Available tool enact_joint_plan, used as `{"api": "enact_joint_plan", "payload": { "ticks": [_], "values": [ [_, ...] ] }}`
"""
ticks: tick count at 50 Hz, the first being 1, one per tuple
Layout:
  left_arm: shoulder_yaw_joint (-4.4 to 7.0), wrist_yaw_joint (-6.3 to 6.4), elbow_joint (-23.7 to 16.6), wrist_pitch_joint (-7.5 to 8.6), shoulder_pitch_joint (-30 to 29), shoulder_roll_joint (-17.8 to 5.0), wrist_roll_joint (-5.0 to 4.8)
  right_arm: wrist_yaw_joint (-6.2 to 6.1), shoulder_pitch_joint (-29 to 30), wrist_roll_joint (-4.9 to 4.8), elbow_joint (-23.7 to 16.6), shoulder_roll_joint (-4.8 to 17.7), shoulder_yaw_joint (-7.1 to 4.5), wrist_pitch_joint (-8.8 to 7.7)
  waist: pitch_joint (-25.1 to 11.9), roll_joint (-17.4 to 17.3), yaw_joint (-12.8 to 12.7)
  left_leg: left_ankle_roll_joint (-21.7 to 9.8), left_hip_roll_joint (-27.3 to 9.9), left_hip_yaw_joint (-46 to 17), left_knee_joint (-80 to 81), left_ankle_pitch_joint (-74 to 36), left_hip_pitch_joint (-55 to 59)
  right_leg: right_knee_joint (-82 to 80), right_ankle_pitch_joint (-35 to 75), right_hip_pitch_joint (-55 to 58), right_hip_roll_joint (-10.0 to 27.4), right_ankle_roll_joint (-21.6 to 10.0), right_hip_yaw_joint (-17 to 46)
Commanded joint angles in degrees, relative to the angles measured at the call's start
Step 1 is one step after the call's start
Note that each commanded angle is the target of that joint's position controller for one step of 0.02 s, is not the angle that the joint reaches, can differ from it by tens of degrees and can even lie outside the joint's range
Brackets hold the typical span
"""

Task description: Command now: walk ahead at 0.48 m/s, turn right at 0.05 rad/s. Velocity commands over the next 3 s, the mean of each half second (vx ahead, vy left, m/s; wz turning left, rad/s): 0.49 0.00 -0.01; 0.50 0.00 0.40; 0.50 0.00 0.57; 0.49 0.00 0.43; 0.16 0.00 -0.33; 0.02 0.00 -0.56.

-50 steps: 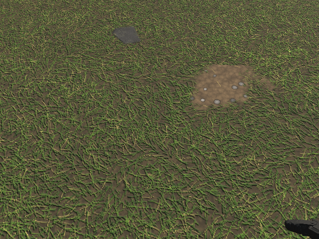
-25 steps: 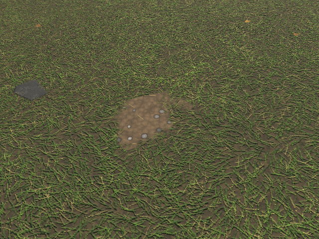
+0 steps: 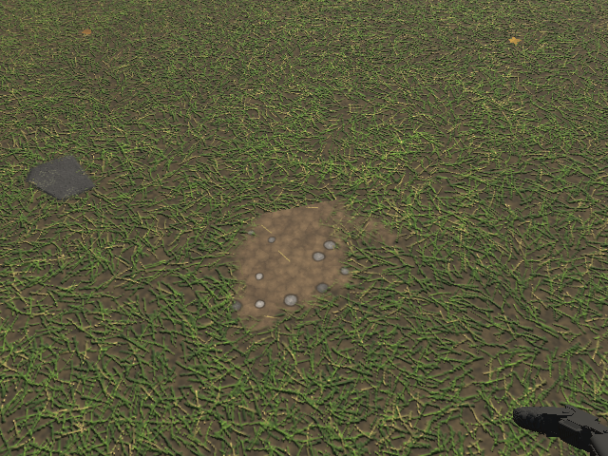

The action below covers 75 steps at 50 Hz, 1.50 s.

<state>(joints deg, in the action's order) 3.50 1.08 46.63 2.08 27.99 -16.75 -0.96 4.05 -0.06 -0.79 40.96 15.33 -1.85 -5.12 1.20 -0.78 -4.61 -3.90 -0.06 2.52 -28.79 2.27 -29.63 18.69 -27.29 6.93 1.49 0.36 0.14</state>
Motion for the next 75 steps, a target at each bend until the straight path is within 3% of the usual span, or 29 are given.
{"api": "enact_joint_plan", "payload": {
  "ticks": [1,2,3,4,5,7,16,22,24,26,27,28,29,30,33,37,48,51,53,54,55,56,57,58,59,62,68,72,75],
  "values": [
    [0.33,0.21,-5.05,0.86,3.07,-4.03,1.03,-1.77,-22.4,1.62,1.7,16.62,-5.42,-0.21,-20.3,-3.96,10.99,-11.51,-15.19,-21.56,-3.06,3.09,49.23,40.74,36.29,-30.65,2.95,-2.1,0.07],
    [-0.82,-0.08,-3.99,2.09,5.56,-0.79,0.55,-1.26,-25.23,0.68,3.23,15.32,-4.92,-0.14,-28.04,-14.35,10.29,-16.09,-22.43,-44.44,7.86,16.81,56.34,53.4,-5.9,-41.75,-5.37,-0.61,7.04],
    [0.78,-0.49,-5.03,2.93,-1.89,-6.87,-1.31,-1.59,-22.17,-0.13,3.24,11.3,-3.73,-0.11,-18.87,-10.33,11.49,-12.84,-20.24,-40.46,11.31,22.91,50.3,58.29,-4.69,-48.47,-1.85,-1.31,9.29],
    [0.98,-0.6,-6.7,3.46,-7.1,-8.06,-1.88,-1.95,-17.76,-0.17,2.8,9.76,-3.24,0.08,-10.63,-7.14,10.31,-10.76,-18.54,-32.47,12.54,20.69,41.38,57.07,0.52,-50.57,1.22,-2.09,6.47],
    [0.89,-0.35,-7.01,3.74,-9.69,-7.64,-0.95,-2.15,-14.27,0.25,2.36,8.48,-2.8,0.21,-6.11,-2.93,8.53,-9.8,-16.5,-26.77,13.94,15.4,32.52,53.87,5.44,-48.57,3.74,-2.25,4.93],
    [1.14,-0.31,-6.11,2.85,-7.85,-6.07,-0.14,-2.04,-10.81,1.62,1.92,6.24,-2.19,-0.18,-3.5,-4.4,4.62,-9.45,-13.01,-20.08,17.39,8.58,22.11,49.75,10.75,-41.97,6.53,-2.07,5.17],
    [-0.41,-1.02,-9.03,2.63,-20.52,-1.63,0.65,-3.39,-14.95,0.21,5.14,9.5,-2.82,-0.61,2.04,-1.73,6.81,-8.45,-9.24,-6.2,22.46,-3.15,18.46,22.09,31.71,-42.47,5.81,0.76,1.14],
    [-0.28,-3.03,-12.0,3.38,-27.98,-3.07,-0.02,-3.72,-20.43,-0.67,8.05,11.41,-3.38,1.28,3.08,-2.09,8.81,-7.04,-14.12,-7.64,17.87,-4.61,29.93,11.84,29.05,-42.88,3.43,-1.58,1.17],
    [0.45,-3.16,-11.72,3.57,-25.09,-4.68,0.16,-3.92,-20.19,-0.84,8.42,11.91,-3.62,1.98,1.45,-3.01,6.46,-5.9,-14.5,-8.95,13.01,-12.01,31.78,10.27,24.09,-37.55,1.95,-2.9,0.73],
    [2.83,-2.41,-7.85,3.72,-10.18,-9.1,0.68,-4.04,-18.72,-0.25,7.77,9.87,-2.72,2.42,-8.58,-1.69,-1.27,-2.97,-9.25,-5.97,-5.52,-19.96,25.59,9.41,24.95,-14.7,1.36,-5.85,-0.21],
    [4.03,-1.79,-7.07,3.41,-1.21,-14.39,1.54,-3.88,-21.66,1.71,6.17,4.89,-0.98,1.92,-18.96,8.03,-2.6,-0.07,-3.61,-3.26,-25.99,0.04,10.68,12.43,25.99,5.29,14.93,-10.51,14.46],
    [4.06,-2.18,-6.1,3.07,0.16,-15.02,1.54,-3.52,-27.41,0.0,6.3,1.04,0.12,0.79,-25.28,20.4,-0.15,1.97,3.86,-6.79,-40.6,31.61,-6.37,2.51,10.82,16.24,23.46,-16.88,38.8],
    [2.69,-2.07,-6.63,3.11,-1.31,-9.3,1.21,-3.42,-22.16,-1.84,6.71,8.24,-1.68,0.38,-18.94,11.72,-2.29,1.51,0.53,-11.01,-45.85,30.01,-11.87,-0.82,2.99,11.5,21.51,-14.19,36.54],
    [1.89,-1.78,-6.92,3.2,-5.81,-7.31,0.96,-3.48,-16.89,-2.44,4.9,9.9,-2.34,0.23,-10.84,8.81,-1.57,1.1,-2.11,-9.36,-45.56,24.45,-14.22,-1.93,4.75,3.85,19.97,-12.01,28.01],
    [0.96,-1.75,-6.82,4.02,-13.87,-3.73,1.67,-3.75,-16.64,-1.28,5.16,7.25,-2.75,1.61,-3.45,7.16,3.61,2.3,-7.32,-9.13,-39.35,14.1,-6.53,-7.48,16.35,-12.21,14.53,-10.3,13.15],
    [1.61,-1.32,-4.87,5.14,-14.73,-4.41,1.93,-4.01,-15.68,-1.12,4.59,4.42,-2.77,3.71,-0.22,4.85,5.06,3.74,-7.64,-9.4,-35.04,8.14,-8.15,-11.1,26.07,-15.51,13.93,-11.02,3.08],
    [3.47,0.28,-0.32,2.2,-9.26,-8.5,0.18,-1.02,-0.04,-0.3,-2.71,2.24,-1.86,3.68,4.99,3.13,0.75,1.01,-5.29,-0.93,-9.34,-0.46,-10.73,-7.23,38.04,-3.11,15.79,-8.78,-10.96],
    [4.1,0.52,-0.51,0.88,-10.95,-10.67,-0.93,-0.63,-4.73,-0.35,-3.23,4.75,-3.31,4.26,0.65,5.68,4.76,-2.35,-0.17,3.89,-8.77,8.59,-1.24,3.88,63.37,-0.44,15.66,-7.01,-13.03],
    [3.75,0.51,-1.05,0.37,-13.09,-10.73,-1.42,-1.72,-20.94,-0.83,0.54,10.59,-6.66,4.69,-8.01,3.89,13.81,-6.26,4.11,3.63,-3.46,5.52,22.83,26.48,62.47,-9.15,11.79,-3.64,-15.07],
    [1.99,0.43,-2.23,1.02,-11.33,-5.11,1.35,-3.06,-25.78,-1.19,1.71,16.33,-7.97,5.26,-11.6,-8.39,12.8,-10.22,-7.02,-14.53,-2.64,1.03,37.69,45.87,23.02,-25.82,6.87,-0.73,-14.42],
    [0.37,-0.19,-5.51,2.97,-7.84,-1.01,1.3,-2.46,-22.54,-0.83,-0.72,18.92,-7.67,4.06,-20.66,-15.13,7.29,-22.52,-18.47,-49.33,8.26,16.6,51.29,62.51,-8.94,-45.43,-4.84,1.65,-1.73],
    [1.46,-0.83,-6.15,4.79,-14.98,-6.56,-0.96,-1.78,-22.81,-0.69,-1.14,13.45,-6.26,3.21,-19.0,-5.2,11.46,-19.21,-18.71,-48.15,13.61,19.44,50.09,63.71,-5.56,-51.54,-1.51,0.32,6.02],
    [1.59,-1.06,-7.29,5.65,-17.75,-7.02,-2.13,-1.73,-21.46,-0.57,-0.49,10.89,-5.57,2.52,-11.28,-4.2,10.63,-17.01,-17.0,-40.09,13.48,17.6,43.88,60.69,-1.07,-54.01,0.56,-0.98,5.0],
    [1.55,-0.46,-6.7,6.01,-18.06,-6.41,-1.01,-1.79,-17.91,-0.73,-0.77,9.06,-4.92,2.13,-6.47,1.04,7.91,-14.76,-14.22,-33.4,12.99,11.7,35.37,55.62,3.71,-51.4,3.32,-1.16,4.97],
    [2.07,-0.05,-6.29,5.76,-17.73,-6.94,0.62,-2.07,-14.96,-0.4,-1.32,7.28,-4.41,2.01,-4.48,0.74,5.91,-13.51,-11.66,-28.32,12.97,5.44,29.06,50.94,7.04,-47.62,4.86,-0.7,5.11],
    [2.27,-0.11,-6.18,3.91,-15.91,-6.21,1.24,-3.15,-14.05,0.27,-2.47,7.11,-4.29,1.79,-3.78,-1.14,3.64,-13.43,-8.85,-22.91,14.92,-4.39,21.23,44.57,11.05,-42.29,5.6,1.35,4.48],
    [0.67,-1.01,-10.66,3.7,-28.8,-2.33,2.08,-5.49,-20.18,-0.25,-0.77,8.92,-4.72,2.53,-0.79,-2.88,7.81,-9.25,-3.96,-17.56,13.61,-5.65,16.25,20.43,31.65,-40.45,1.11,2.65,2.85],
    [0.99,-2.0,-11.57,4.41,-29.58,-3.17,1.18,-5.36,-21.62,0.05,-0.85,8.77,-4.86,3.6,-2.63,-5.39,7.91,-8.23,-4.01,-19.71,8.82,-7.13,14.79,17.62,32.66,-32.11,-2.52,2.13,2.34],
    [2.38,-2.18,-10.25,5.2,-23.41,-5.79,0.66,-5.48,-18.36,0.08,-3.79,7.4,-4.56,3.9,-3.32,-6.51,3.61,-7.7,-4.84,-25.2,3.76,-6.21,15.21,18.77,24.06,-24.72,-3.92,0.94,2.03]
  ]
}}
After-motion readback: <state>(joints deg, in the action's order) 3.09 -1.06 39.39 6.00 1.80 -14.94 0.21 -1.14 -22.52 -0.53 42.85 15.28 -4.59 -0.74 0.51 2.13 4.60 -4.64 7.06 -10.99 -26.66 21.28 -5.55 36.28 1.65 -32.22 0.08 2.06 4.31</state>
